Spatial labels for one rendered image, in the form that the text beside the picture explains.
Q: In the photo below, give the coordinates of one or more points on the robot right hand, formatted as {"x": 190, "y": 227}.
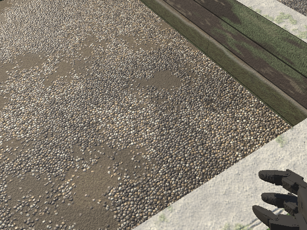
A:
{"x": 296, "y": 206}

